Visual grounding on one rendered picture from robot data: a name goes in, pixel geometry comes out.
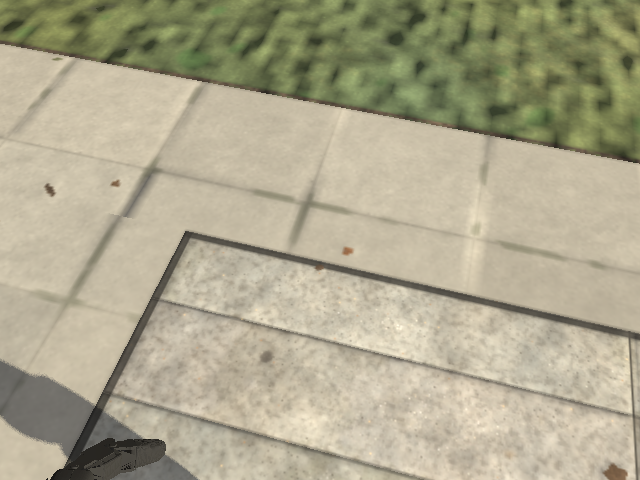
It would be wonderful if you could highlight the robot left hand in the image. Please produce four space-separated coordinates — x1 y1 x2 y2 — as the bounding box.
46 438 166 480

